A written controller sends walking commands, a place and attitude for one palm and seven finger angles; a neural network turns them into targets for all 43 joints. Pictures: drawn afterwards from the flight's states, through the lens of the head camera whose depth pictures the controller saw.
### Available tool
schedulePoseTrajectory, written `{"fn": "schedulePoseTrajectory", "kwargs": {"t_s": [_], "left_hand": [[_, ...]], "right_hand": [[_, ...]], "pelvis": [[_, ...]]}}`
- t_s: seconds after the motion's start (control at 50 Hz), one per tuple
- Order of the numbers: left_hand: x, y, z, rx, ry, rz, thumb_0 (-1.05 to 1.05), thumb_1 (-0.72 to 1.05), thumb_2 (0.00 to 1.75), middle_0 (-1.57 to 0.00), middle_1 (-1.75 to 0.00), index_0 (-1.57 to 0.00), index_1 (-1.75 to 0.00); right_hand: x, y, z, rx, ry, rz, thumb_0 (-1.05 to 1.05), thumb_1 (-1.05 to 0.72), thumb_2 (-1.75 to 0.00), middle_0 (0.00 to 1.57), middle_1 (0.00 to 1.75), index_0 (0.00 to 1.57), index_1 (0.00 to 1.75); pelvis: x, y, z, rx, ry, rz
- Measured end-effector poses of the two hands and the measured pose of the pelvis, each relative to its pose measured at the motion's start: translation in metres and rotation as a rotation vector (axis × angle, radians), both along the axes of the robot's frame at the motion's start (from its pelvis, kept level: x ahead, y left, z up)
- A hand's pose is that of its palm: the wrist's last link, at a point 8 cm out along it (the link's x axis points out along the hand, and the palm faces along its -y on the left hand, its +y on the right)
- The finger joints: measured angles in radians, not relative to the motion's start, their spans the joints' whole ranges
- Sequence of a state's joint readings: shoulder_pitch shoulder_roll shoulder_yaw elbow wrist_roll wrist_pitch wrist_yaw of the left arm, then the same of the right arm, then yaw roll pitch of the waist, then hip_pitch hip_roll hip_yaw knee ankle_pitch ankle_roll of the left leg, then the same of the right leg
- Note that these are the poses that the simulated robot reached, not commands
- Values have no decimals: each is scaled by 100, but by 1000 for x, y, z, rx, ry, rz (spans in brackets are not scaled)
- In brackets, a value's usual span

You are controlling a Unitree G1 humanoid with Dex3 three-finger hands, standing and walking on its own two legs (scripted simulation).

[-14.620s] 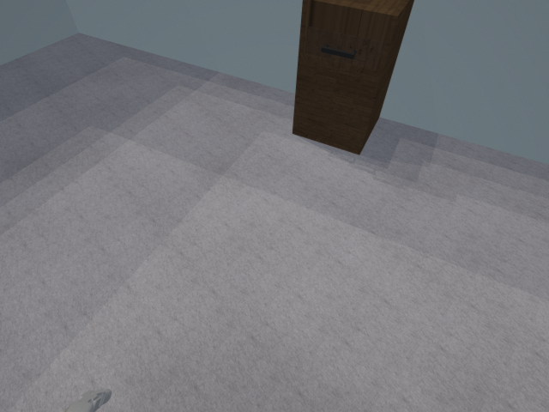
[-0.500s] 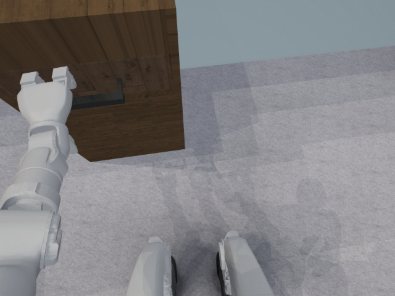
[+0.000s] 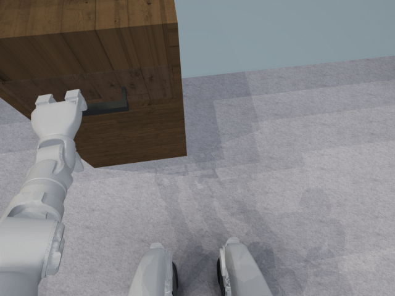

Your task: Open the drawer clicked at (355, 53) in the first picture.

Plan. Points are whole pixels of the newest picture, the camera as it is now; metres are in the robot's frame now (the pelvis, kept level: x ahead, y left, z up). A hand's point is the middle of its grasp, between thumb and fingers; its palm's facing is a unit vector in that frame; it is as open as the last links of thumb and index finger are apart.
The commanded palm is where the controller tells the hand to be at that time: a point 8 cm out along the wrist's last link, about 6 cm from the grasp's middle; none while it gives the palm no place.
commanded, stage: move the hooked fingers above the handle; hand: left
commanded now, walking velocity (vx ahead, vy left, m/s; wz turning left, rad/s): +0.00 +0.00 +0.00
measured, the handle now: (95, 101) +0.56 +0.23 -0.09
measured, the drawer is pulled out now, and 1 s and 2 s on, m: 0.00 0.00 0.00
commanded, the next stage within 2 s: lower the fingers behind the handle in 0.14 s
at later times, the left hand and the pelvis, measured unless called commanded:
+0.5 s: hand (82, 128) +0.47 +0.24 -0.06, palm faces -0.22 -0.04 -0.97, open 13.8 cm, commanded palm +0.48 +0.23 +0.00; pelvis -0.01 +0.00 +0.00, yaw -1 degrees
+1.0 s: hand (89, 122) +0.50 +0.23 -0.07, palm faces -0.08 -0.01 -1.00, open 13.8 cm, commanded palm +0.49 +0.22 -0.04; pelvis -0.01 +0.00 -0.03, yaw -1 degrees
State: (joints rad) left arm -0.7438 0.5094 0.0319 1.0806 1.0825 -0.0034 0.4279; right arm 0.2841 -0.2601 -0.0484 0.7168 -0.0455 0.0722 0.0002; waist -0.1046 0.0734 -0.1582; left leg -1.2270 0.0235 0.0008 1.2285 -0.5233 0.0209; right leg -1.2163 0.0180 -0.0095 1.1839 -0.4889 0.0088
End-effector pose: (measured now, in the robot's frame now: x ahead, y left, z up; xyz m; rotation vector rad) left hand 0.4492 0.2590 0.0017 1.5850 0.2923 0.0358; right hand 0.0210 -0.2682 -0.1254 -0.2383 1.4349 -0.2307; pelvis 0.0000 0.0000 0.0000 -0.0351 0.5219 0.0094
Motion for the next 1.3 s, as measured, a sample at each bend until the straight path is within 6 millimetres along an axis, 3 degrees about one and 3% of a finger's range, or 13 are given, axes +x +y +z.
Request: {"fn": "schedulePoseTrajectory", "kwargs": {"t_s": [0.08, 0.14, 0.2, 0.3, 0.38, 0.48, 0.6, 0.7, 0.78, 1.02, 1.3], "left_hand": [[0, -23, 12, -76, -35, -139, -1, -48, 30, -32, -120, -32, -120], [12, -46, 27, -100, -122, -230, -1, -49, 30, -32, -120, -32, -120], [31, -54, 38, -102, -214, -211, 0, -49, 30, -32, -120, -32, -120], [45, -45, 37, -12, -243, -98, 0, -48, 30, -33, -121, -32, -123], [35, -38, 23, 37, -91, -38, 0, -48, 30, -33, -121, -31, -125], [17, -23, -2, -43, 68, -19, 0, -48, 30, -33, -121, -31, -123], [19, -16, 6, -45, -80, -191, 0, -49, 30, -33, -122, -32, -121], [24, -16, -8, -51, -173, -147, 0, -49, 30, -32, -121, -31, -120], [24, -20, -27, -27, -159, -91, 0, -49, 30, -30, -120, -31, -120], [30, -27, -21, -26, -81, -73, 0, -49, 30, -30, -120, -32, -120], [26, -22, -51, -35, -138, -127, 0, -49, 30, -30, -119, -28, -119]], "right_hand": [[0, 3, 5, -19, 8, 17, 0, -91, -90, 21, 30, 20, 30], [3, 2, 9, -41, -16, 18, 0, -91, -90, 21, 30, 21, 30], [5, -1, 11, -53, -42, 10, 0, -91, -90, 21, 30, 21, 30], [-1, -2, 7, -34, -46, -11, 0, -91, -90, 21, 30, 20, 30], [-10, 4, 3, 3, -22, -26, 0, -91, -90, 21, 30, 20, 30], [-23, 8, 4, -5, -11, -38, 0, -91, -90, 21, 30, 20, 30], [-33, 1, -6, -52, 27, -9, 0, -91, -90, 21, 30, 21, 30], [-30, -4, -20, -51, 40, 6, 0, -91, -90, 21, 30, 20, 30], [-24, -2, -26, -35, 27, 6, 0, -91, -90, 21, 30, 20, 30], [-18, 8, -26, -2, -8, -6, 0, -91, -90, 21, 30, 20, 30], [-21, -2, -50, -18, 40, 17, 0, -91, -90, 21, 30, 20, 30]], "pelvis": [[3, 0, 3, -8, -8, 26], [4, 0, 2, -17, -10, 34], [2, 0, -2, -22, -5, 29], [-3, 3, -6, -19, 4, 6], [-7, 5, -2, -7, -5, -8], [-9, 3, -2, -2, -3, -11], [-10, 1, -20, -20, 30, 12], [-15, 2, -36, -32, 54, 17], [-18, 3, -40, -35, 66, 13], [-12, 1, -34, -26, 51, -1], [-15, 0, -59, -28, 91, -3]]}}
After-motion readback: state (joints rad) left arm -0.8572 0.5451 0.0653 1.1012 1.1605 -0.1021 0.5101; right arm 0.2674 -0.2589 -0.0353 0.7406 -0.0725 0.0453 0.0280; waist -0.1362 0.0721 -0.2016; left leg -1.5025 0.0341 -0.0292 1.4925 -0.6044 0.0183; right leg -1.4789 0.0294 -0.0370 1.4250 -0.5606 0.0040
